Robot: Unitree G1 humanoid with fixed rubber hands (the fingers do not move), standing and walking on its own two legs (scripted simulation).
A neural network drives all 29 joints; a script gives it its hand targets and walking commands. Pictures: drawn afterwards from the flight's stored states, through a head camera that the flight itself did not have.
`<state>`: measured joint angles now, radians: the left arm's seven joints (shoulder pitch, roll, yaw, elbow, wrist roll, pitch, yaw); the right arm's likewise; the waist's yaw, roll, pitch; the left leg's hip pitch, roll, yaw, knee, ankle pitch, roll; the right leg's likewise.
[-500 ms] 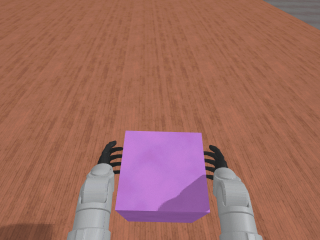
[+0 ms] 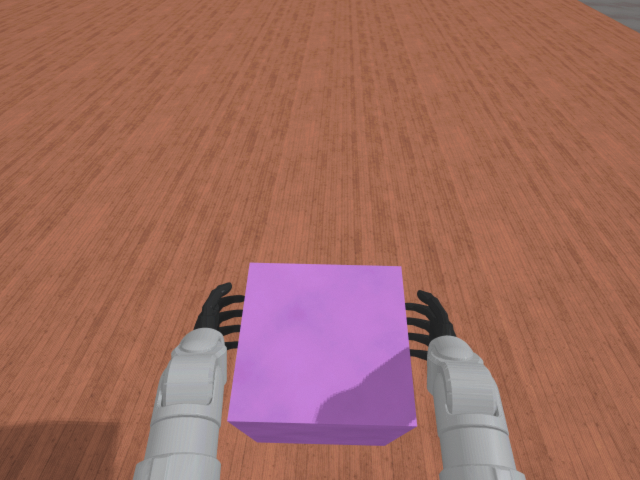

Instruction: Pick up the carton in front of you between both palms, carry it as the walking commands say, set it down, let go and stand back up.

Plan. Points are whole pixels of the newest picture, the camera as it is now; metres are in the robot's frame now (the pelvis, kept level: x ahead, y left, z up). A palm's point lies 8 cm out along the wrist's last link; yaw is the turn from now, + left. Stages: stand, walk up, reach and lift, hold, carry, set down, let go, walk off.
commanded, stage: hold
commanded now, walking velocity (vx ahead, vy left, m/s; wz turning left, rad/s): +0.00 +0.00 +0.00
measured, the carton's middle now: (322, 362) +0.31 +0.00 -0.06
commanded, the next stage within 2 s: set down in 0.48 s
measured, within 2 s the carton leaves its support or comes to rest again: neither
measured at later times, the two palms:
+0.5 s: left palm (222, 340) +0.28 +0.13 +0.05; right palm (455, 335) +0.30 -0.17 +0.04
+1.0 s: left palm (250, 351) +0.34 +0.12 -0.07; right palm (431, 352) +0.35 -0.17 -0.09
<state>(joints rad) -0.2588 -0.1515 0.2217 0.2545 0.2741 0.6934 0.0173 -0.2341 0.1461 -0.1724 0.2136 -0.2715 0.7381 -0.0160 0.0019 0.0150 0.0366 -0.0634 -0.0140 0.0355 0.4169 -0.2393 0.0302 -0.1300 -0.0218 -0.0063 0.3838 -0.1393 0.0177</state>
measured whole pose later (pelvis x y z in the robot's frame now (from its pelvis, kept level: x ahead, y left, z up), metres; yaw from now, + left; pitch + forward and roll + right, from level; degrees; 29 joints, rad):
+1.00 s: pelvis -0.02 -0.02 -0.03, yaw +3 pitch +13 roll +1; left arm -0.57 -0.26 0.50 0.54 0.41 0.27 0.07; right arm -0.58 0.12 -0.46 0.58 -0.42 0.29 0.04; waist -0.02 0.04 0.09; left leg -0.65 -0.05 -0.06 0.72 -0.30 0.00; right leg -0.72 0.02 0.05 0.71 -0.23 0.00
